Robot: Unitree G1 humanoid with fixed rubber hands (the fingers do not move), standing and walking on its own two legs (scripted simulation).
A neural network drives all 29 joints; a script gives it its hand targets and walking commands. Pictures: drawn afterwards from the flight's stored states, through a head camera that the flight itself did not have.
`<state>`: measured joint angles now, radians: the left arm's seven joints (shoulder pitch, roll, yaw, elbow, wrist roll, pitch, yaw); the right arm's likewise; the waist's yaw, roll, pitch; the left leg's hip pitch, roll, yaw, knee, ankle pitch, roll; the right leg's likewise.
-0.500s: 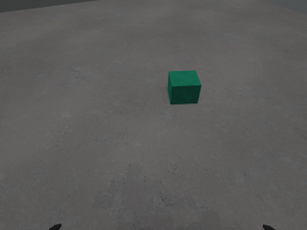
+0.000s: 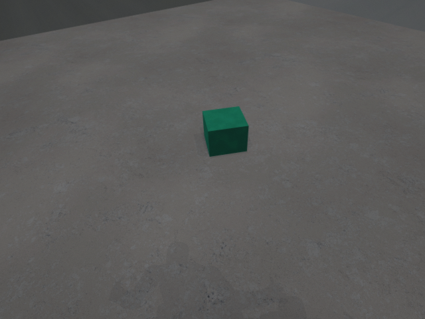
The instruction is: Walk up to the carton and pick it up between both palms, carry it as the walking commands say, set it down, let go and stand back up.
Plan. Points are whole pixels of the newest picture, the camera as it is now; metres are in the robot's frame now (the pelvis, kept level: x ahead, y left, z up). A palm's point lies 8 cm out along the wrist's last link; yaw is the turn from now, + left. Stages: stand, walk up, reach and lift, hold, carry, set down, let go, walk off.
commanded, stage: walk up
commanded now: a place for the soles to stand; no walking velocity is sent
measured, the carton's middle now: (224, 131) +1.55 -0.05 -0.65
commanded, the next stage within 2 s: none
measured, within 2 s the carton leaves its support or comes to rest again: neither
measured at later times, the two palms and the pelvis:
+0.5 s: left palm (63, 274) +0.28 +0.36 -0.09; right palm (369, 239) +0.32 -0.32 -0.04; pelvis +0.20 +0.02 +0.00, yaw -3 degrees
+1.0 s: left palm (113, 171) +0.56 +0.31 -0.05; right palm (351, 200) +0.46 -0.35 -0.08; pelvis +0.42 -0.02 +0.01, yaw -4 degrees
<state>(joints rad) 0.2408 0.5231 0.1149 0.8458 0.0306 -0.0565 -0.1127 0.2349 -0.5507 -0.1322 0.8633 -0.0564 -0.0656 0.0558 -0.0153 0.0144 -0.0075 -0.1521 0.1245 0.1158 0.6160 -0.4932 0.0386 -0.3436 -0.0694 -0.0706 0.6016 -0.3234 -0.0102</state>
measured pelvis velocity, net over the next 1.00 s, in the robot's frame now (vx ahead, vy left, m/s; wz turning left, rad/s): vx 0.42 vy -0.02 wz -0.08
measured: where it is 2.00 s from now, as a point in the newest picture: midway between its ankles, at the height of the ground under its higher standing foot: (222, 226)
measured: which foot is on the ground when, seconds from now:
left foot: up 0.00-0.38, down 0.40-0.82, up 0.84-1.00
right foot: down 0.00-0.42, up 0.44-0.78, down 0.80-1.00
